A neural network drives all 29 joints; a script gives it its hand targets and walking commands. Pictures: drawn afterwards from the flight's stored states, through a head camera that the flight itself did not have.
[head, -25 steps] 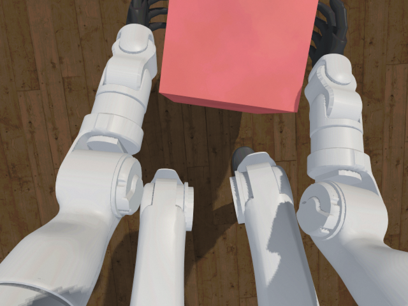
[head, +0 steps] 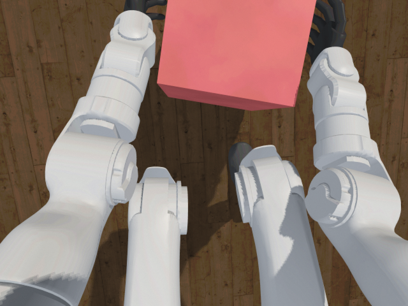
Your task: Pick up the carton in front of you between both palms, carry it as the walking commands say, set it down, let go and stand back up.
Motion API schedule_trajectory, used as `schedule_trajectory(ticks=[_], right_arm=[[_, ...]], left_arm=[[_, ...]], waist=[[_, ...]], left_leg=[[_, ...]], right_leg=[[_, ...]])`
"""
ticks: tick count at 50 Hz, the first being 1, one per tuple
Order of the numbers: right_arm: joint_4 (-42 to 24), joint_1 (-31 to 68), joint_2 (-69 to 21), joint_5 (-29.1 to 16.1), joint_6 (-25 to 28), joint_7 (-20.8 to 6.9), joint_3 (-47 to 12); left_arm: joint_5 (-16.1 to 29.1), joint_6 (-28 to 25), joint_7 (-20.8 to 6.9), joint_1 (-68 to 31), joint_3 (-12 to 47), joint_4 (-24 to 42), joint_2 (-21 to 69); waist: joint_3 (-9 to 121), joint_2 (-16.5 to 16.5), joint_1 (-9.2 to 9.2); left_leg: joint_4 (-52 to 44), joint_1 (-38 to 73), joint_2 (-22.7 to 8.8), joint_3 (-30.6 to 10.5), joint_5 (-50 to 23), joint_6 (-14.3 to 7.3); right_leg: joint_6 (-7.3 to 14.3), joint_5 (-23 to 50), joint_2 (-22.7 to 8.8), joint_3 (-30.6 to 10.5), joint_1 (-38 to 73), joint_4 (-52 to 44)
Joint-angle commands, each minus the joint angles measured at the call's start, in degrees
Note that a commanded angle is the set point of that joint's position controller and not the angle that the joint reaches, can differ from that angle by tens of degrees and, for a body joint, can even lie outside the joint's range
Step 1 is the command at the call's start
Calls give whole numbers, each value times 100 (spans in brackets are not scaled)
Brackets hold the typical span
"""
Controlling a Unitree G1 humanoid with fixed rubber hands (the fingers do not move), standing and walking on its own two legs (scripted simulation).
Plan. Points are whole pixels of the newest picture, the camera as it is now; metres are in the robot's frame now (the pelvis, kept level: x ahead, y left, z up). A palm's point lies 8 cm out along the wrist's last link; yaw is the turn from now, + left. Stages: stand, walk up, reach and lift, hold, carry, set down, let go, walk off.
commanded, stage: set down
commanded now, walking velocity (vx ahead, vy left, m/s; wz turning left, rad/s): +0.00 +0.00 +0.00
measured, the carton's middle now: (225, 48) +0.50 -0.10 -0.25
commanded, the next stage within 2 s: none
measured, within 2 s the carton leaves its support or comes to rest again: rests again in 0.32 s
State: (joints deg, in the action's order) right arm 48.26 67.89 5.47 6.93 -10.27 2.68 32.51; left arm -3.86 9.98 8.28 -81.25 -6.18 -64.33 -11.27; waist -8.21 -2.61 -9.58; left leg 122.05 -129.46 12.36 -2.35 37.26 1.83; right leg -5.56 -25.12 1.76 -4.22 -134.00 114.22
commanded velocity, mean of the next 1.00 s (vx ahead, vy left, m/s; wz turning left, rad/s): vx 0.00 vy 0.00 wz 0.00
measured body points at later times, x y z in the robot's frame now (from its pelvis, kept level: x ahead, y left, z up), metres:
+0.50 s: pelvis +0.00 +0.00 -0.01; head +0.36 +0.00 +0.26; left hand +0.56 +0.04 -0.19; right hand +0.47 -0.26 -0.18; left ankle +0.08 +0.10 -0.36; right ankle +0.14 -0.14 -0.36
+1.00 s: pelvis -0.01 -0.01 -0.02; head +0.37 -0.01 +0.22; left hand +0.56 +0.08 -0.22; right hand +0.45 -0.31 -0.21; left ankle +0.08 +0.10 -0.36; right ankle +0.14 -0.14 -0.36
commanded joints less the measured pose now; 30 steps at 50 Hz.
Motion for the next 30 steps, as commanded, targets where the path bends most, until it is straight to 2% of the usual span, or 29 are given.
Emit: schedule_trajectory(ticks=[1, 11, 22, 30], right_arm=[[-228, 3344, -3819, -346, 149, -1316, -1968], [154, 3121, -3488, -272, 272, -1289, -1629], [545, 2858, -2901, -126, 297, -1265, -1219], [852, 2573, -2352, -39, 357, -1178, -896]], left_arm=[[340, -351, -1248, -2625, 1160, 699, 4730], [201, -438, -1273, -2563, 994, 579, 4227], [-253, -354, -1331, -2048, 559, 122, 3602], [-357, -357, -1301, -1971, 453, -37, 2953]], waist=[[5473, -895, -384], [4955, -851, -307], [4160, -712, -77], [3787, -705, -54]], left_leg=[[-1434, 1640, -224, 228, -1742, -145], [-1328, 1425, -264, 160, -1781, -208], [-1270, 1207, -351, 73, -1522, -285], [-1276, 1274, -455, -13, -1249, -307]], right_leg=[[282, 1864, 258, 889, 3464, -135], [309, 1793, 247, 795, 3134, -49], [346, 1390, 221, 708, 2633, -30], [360, 1075, 168, 699, 2431, -26]])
